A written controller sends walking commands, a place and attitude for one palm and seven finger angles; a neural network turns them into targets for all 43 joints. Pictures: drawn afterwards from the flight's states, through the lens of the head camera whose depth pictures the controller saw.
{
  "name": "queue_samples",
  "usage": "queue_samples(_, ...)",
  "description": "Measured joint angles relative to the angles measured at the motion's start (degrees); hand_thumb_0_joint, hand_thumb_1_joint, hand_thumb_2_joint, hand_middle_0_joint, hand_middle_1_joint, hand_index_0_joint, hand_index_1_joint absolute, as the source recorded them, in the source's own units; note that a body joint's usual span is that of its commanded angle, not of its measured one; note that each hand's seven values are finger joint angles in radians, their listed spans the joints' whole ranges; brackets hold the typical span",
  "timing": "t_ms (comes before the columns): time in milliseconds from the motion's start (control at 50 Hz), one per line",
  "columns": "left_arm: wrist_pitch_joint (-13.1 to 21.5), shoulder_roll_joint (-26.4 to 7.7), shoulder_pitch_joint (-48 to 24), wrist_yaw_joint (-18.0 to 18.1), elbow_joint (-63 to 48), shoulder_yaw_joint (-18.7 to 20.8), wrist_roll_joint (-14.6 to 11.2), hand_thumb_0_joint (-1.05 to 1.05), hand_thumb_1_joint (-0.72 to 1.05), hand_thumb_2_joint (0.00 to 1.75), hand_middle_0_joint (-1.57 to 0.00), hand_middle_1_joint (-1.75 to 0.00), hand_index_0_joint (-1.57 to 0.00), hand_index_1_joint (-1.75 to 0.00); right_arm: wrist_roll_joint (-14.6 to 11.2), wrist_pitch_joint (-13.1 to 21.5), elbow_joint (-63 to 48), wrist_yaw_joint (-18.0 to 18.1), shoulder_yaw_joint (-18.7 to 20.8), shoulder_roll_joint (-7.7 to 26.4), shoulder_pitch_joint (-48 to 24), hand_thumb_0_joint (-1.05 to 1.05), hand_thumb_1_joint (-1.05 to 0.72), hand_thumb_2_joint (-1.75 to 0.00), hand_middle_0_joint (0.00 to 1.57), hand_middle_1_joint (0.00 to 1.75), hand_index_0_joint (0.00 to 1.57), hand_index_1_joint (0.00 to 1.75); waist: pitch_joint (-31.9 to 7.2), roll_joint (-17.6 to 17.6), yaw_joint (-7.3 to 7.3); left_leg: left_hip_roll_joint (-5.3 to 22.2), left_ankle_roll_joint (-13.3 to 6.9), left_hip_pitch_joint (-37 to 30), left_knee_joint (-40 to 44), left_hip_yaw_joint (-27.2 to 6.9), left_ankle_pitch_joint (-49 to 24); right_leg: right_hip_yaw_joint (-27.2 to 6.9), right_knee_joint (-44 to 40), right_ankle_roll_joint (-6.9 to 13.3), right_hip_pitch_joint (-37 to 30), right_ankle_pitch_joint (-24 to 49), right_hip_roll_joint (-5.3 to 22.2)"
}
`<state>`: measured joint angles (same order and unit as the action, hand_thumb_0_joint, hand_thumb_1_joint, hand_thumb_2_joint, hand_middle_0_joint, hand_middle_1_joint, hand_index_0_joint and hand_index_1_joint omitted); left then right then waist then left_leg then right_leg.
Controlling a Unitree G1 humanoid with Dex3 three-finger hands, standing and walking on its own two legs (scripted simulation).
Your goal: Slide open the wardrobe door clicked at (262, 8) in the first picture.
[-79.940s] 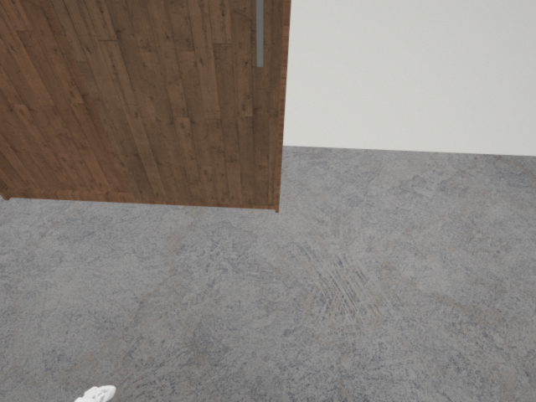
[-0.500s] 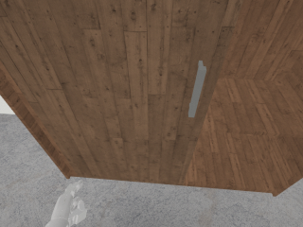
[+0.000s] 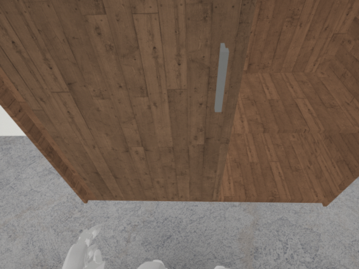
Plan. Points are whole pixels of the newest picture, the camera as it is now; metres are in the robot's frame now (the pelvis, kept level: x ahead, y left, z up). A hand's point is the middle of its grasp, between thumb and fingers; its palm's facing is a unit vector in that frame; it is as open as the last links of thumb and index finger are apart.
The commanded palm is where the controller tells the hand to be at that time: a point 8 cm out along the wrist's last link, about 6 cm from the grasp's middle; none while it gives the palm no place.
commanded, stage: step back with the hand held close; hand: right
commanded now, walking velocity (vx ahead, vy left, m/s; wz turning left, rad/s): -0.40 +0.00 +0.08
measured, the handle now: (220, 79) +0.57 -0.07 +0.13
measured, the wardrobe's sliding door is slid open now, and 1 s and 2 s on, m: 0.59 0.59 0.59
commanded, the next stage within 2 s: stop stepping back and stand still in 0.42 s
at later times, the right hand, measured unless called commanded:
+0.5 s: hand out of the picture +0.13 -0.29 +0.22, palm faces +0.47 +0.81 -0.36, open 7.4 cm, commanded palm +0.08 -0.31 +0.21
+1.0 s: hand out of the picture +0.09 -0.25 +0.20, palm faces +0.29 +0.87 -0.41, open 7.4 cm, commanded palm +0.02 -0.30 +0.21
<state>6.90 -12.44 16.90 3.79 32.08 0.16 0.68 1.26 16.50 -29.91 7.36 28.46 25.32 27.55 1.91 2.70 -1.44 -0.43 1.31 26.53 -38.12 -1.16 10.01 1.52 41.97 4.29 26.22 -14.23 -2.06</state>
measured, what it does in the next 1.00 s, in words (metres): walks backwards: left foot, then right foot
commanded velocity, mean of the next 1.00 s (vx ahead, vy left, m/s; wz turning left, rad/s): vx -0.09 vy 0.00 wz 0.05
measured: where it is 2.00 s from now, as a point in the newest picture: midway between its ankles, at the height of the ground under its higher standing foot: outside the picture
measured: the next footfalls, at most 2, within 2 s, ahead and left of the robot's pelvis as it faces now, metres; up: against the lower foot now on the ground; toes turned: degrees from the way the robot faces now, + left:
left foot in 0.64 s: -0.20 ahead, +0.13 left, +0.00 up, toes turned +7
right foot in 0.78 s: -0.03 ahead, -0.08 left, +0.00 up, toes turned +7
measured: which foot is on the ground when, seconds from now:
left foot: down 0.00-0.26, up 0.28-0.62, down 0.64-0.80, up 0.82-1.00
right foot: down 0.00-0.62, up 0.64-0.76, down 0.78-1.00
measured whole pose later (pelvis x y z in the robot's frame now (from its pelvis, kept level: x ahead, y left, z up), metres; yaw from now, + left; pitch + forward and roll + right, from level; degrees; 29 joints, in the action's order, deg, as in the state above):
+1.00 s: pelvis -0.16 -0.02 +0.03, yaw +8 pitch +0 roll +2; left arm 9.3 -10.1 18.5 3.3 37.1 -1.1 1.7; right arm -1.7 10.1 -27.6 7.9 25.3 24.3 30.3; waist -3.3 2.4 -3.8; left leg -3.0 -1.8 15.9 -37.6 6.0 27.5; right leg 1.9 26.8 2.8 19.4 -11.6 -0.5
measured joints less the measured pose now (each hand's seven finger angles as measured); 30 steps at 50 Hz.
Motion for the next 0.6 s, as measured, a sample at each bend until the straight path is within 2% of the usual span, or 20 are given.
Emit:
queue_samples(80, 0.4, -0.1, -0.6, -0.1, 0.8, 0.5, -0.1, 0.01, 0.90, 0.90, -0.21, -0.31, -0.20, -0.30, 0.4, 0.9, 1.9, -0.4, 1.7, -0.8, -0.7, 0.01, -0.89, -0.90, 0.21, 0.30, 0.21, 0.30, 0.1, -0.6, 1.12, -0.4, -0.1, 1.0, -2.6, -0.5, 0.6, 1.3, 3.3, 0.2, 1.1, -4.0, 1.1)
queue_samples(140, 0.6, -0.3, -1.8, -0.6, 1.6, 1.1, 0.1, 0.01, 0.90, 0.90, -0.21, -0.31, -0.20, -0.30, 0.1, 0.6, 2.9, -0.6, 0.7, -2.9, -2.5, 0.01, -0.89, -0.90, 0.21, 0.30, 0.21, 0.30, 0.2, -0.5, 1.93, 0.0, -0.2, 2.0, -2.4, -0.7, 0.0, 1.5, 5.4, -0.4, 2.8, -10.5, 0.8)
queue_samples(220, -0.3, -0.2, -4.4, -1.8, 3.1, 0.9, 0.4, 0.01, 0.90, 0.90, -0.21, -0.30, -0.20, -0.30, -0.9, -0.3, 1.2, -0.3, -2.5, -4.0, -4.5, 0.01, -0.89, -0.90, 0.21, 0.30, 0.21, 0.30, 1.4, 1.4, 1.71, 1.1, 0.1, 2.8, 0.5, -0.6, -3.0, 0.7, 7.3, -2.3, 3.0, -13.0, 0.1)
queue_samples(240, -0.6, 0.1, -4.7, -1.9, 3.0, 0.7, 0.4, 0.01, 0.90, 0.90, -0.21, -0.30, -0.20, -0.30, -1.1, -0.4, 0.2, -0.4, -2.9, -3.5, -4.3, 0.01, -0.89, -0.90, 0.21, 0.30, 0.21, 0.30, 1.3, 2.3, 1.35, 1.5, 0.3, 3.2, 1.0, -0.6, -3.7, 0.6, 5.0, -2.4, 1.6, -12.4, 0.2)
queue_samples(260, -0.7, 0.5, -5.0, -1.8, 2.6, 0.5, 0.3, 0.01, 0.90, 0.90, -0.21, -0.30, -0.20, -0.30, -1.4, -0.4, -0.9, -0.5, -3.0, -2.9, -4.1, 0.01, -0.89, -0.90, 0.21, 0.30, 0.21, 0.30, 1.6, 3.3, 0.90, 2.0, 0.3, 4.0, 0.5, -0.7, -2.4, 0.9, 3.0, -2.1, 1.5, -8.9, -0.1)
queue_samples(280, -0.6, 0.5, -5.2, -1.6, 1.9, 0.4, 0.4, 0.01, 0.90, 0.90, -0.21, -0.30, -0.20, -0.30, -1.3, -0.4, -1.8, -0.6, -3.0, -2.6, -3.9, 0.01, -0.89, -0.90, 0.21, 0.30, 0.21, 0.30, 2.1, 3.0, 0.53, 1.2, 0.3, 5.2, -2.7, -0.9, 1.8, 0.9, 1.6, -1.5, 1.8, -3.8, 0.4)
queue_samples(300, 0.0, 0.6, -5.2, -1.3, 1.3, 0.6, 0.7, 0.01, 0.90, 0.90, -0.21, -0.30, -0.20, -0.30, -1.1, -0.3, -2.5, -0.6, -2.8, -2.3, -3.4, 0.01, -0.89, -0.90, 0.21, 0.30, 0.21, 0.30, 2.5, 1.7, 0.16, -0.5, 0.3, 6.7, -9.7, -1.0, 6.6, 0.5, 0.5, -0.7, 2.1, 1.9, 1.6)
queue_samples(320, 0.8, 1.2, -5.3, -1.0, 1.4, 0.9, 1.0, 0.01, 0.90, 0.90, -0.21, -0.30, -0.20, -0.30, -1.0, -0.3, -3.0, -0.5, -2.3, -1.7, -3.0, 0.01, -0.89, -0.90, 0.21, 0.30, 0.21, 0.30, 2.8, 0.9, -0.02, -2.0, 0.1, 8.0, -17.9, -1.3, 10.2, 0.0, 0.1, -0.2, 2.3, 3.9, 2.4)
queue_samples(360, 2.0, 2.8, -5.3, -1.3, 2.6, 1.4, 0.9, 0.01, 0.90, 0.90, -0.21, -0.30, -0.20, -0.30, -1.5, 0.1, -3.7, -0.5, -0.6, -0.3, -1.8, 0.01, -0.89, -0.90, 0.21, 0.30, 0.21, 0.30, 2.4, 0.0, 0.55, -4.2, 0.0, 8.0, -29.0, -1.7, 14.3, -0.4, -2.3, -0.3, 1.7, 3.8, 3.9)
queue_samples(400, 2.9, 3.9, -4.7, -1.7, 3.6, 1.5, 0.6, 0.01, 0.90, 0.90, -0.21, -0.30, -0.20, -0.30, -2.5, 0.2, -4.3, -0.4, 0.9, 0.3, -0.5, 0.01, -0.89, -0.90, 0.21, 0.30, 0.21, 0.30, 0.8, -0.9, 1.55, -4.6, 0.3, 4.7, -30.7, -0.4, 16.4, -0.4, -6.0, -0.7, 1.2, 5.1, 5.5)
queue_samples(480, 4.3, 4.9, -3.6, -1.9, 4.8, 0.6, 0.3, 0.01, 0.90, 0.90, -0.21, -0.31, -0.20, -0.30, -3.6, -0.4, -4.5, 0.6, 1.1, -0.7, 0.1, 0.01, -0.89, -0.90, 0.21, 0.30, 0.21, 0.30, -2.9, -2.1, 3.09, -2.9, 0.0, -6.0, -16.8, 2.4, 19.7, 0.5, -13.8, -1.0, 0.5, 10.0, 7.9)
queue_samples(540, 4.8, 5.0, -4.1, -1.8, 5.0, -0.3, 0.7, 0.01, 0.90, 0.90, -0.21, -0.31, -0.21, -0.30, -3.8, -1.3, -2.3, 0.8, -1.0, -2.0, -2.0, 0.01, -0.89, -0.90, 0.21, 0.30, 0.21, 0.30, -4.6, -2.2, 2.99, -2.6, -1.2, -13.2, -3.6, 3.5, 21.2, 1.1, -19.2, -1.7, 0.7, 14.0, 8.4)
queue_samples(600, 4.5, 5.1, -5.5, -2.0, 3.8, -1.0, 0.9, 0.01, 0.90, 0.90, -0.21, -0.31, -0.21, -0.30, -3.8, -2.3, 0.0, 0.6, -2.4, -1.6, -2.7, 0.01, -0.89, -0.90, 0.20, 0.30, 0.20, 0.30, -4.9, -0.7, 2.43, -1.5, -3.5, -19.1, 10.8, 4.0, 17.5, 2.8, -21.3, -3.0, 2.4, 14.5, 7.5)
